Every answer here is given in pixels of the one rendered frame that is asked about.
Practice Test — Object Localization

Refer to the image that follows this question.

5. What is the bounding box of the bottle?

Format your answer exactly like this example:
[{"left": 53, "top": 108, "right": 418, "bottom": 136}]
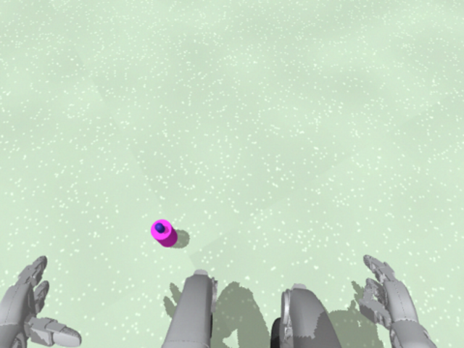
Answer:
[{"left": 151, "top": 220, "right": 178, "bottom": 247}]

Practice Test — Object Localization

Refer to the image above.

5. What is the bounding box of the left robot hand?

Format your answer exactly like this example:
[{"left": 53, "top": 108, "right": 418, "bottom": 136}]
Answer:
[{"left": 0, "top": 256, "right": 82, "bottom": 347}]

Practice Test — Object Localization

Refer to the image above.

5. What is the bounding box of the right robot arm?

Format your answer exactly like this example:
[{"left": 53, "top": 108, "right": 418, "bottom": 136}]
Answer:
[{"left": 389, "top": 320, "right": 437, "bottom": 348}]

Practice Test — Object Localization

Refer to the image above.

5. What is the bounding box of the left robot arm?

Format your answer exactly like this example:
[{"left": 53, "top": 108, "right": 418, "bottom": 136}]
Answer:
[{"left": 0, "top": 325, "right": 27, "bottom": 348}]

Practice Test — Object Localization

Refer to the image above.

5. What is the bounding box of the right robot hand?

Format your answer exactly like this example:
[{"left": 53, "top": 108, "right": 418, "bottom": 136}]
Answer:
[{"left": 359, "top": 255, "right": 419, "bottom": 330}]

